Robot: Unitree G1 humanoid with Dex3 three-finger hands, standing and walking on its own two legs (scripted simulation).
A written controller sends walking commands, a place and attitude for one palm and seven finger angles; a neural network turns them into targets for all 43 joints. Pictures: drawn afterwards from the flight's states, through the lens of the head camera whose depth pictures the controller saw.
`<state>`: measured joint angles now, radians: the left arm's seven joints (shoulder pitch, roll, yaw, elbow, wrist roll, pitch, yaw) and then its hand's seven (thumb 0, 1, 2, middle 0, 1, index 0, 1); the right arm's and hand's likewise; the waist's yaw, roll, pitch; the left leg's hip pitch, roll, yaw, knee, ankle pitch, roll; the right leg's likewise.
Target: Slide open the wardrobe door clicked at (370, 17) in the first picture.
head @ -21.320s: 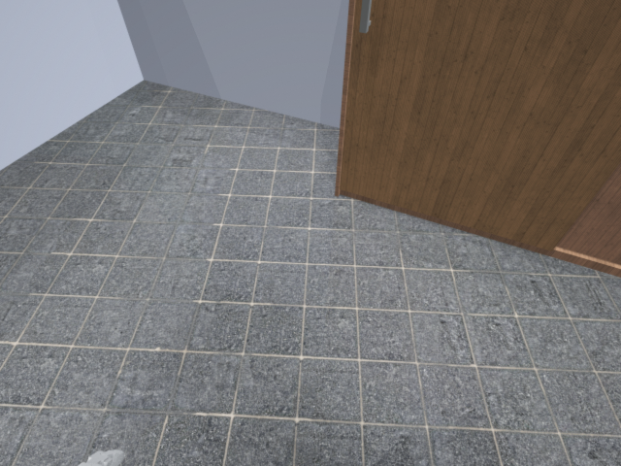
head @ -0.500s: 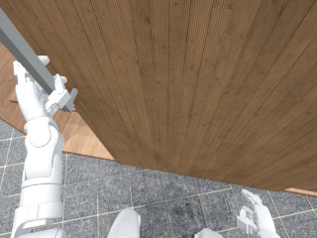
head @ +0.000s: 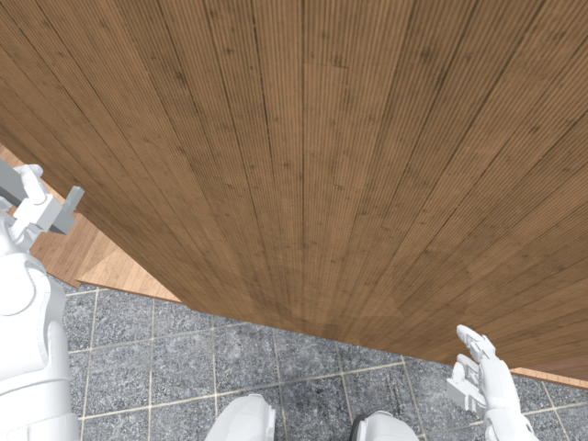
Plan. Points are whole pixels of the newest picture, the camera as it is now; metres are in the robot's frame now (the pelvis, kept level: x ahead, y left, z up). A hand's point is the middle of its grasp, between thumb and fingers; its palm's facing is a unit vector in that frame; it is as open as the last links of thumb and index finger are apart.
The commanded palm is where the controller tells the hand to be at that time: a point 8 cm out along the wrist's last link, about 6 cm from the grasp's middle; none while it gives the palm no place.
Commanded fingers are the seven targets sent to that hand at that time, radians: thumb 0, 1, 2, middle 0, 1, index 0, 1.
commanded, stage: step sideways, sliding the door along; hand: left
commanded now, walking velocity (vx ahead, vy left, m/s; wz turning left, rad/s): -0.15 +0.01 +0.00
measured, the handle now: out of the picture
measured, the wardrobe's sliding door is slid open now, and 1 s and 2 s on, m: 0.44 0.44 0.44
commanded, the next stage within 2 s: stop walking and hold the door there in 0.08 s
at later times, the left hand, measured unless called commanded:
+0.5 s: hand (28, 208) +0.31 +0.34 +0.12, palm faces +0.57 -0.74 -0.35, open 7.2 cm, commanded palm +0.26 +0.34 +0.10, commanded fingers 0.00 0.90 0.90 -0.45 -1.40 -0.45 -1.40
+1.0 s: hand (24, 211) +0.30 +0.34 +0.12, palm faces +0.43 -0.87 -0.24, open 7.1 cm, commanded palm +0.26 +0.34 +0.10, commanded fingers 0.00 0.90 0.90 -0.45 -1.40 -0.45 -1.40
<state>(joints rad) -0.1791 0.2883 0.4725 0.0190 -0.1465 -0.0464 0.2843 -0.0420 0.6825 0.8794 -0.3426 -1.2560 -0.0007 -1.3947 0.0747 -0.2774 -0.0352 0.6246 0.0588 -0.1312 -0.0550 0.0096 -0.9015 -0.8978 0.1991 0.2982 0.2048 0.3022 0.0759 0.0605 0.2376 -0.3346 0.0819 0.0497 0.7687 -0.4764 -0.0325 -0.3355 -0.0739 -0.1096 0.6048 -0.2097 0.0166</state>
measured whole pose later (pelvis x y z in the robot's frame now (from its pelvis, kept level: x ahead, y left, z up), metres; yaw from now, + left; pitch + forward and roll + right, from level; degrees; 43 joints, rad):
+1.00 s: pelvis +0.00 +0.10 +0.01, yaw -8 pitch -1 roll -2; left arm 0.15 0.28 0.31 -0.01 -0.05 -0.05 0.24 -0.06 0.69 0.77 -0.26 -1.32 -0.10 -1.29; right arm 0.31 -0.18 0.05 0.68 0.00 -0.11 -0.06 0.01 -0.90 -0.90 0.20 0.30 0.21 0.30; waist 0.02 0.04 -0.01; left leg -0.28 0.04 0.10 0.40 -0.10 0.04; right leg -0.16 -0.01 -0.04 0.54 -0.38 0.00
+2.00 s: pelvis -0.03 +0.11 +0.00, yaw -7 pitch -1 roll -1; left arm -0.06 0.29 0.25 0.19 -0.06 -0.13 0.22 -0.07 0.68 0.83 -0.27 -1.34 -0.08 -1.30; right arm 0.20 -0.26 0.01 0.66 0.04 -0.05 -0.08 0.01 -0.90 -0.90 0.20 0.30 0.21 0.30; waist 0.07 0.08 0.03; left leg -0.37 0.02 0.11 0.48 -0.09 0.05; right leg -0.17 0.00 -0.02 0.51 -0.33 0.02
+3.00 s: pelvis -0.07 +0.25 +0.01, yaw -6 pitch +0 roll -2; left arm -0.30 0.16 -0.04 0.25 -0.07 -0.04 0.13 0.00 0.74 0.78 -0.36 -1.37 -0.25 -1.38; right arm 0.17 -0.19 0.03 0.63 -0.01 -0.02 -0.05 0.01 -0.90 -0.90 0.20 0.30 0.21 0.30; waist 0.06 0.00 0.02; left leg -0.34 0.00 0.28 0.35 -0.07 -0.03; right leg -0.11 0.01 -0.11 0.50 -0.49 -0.08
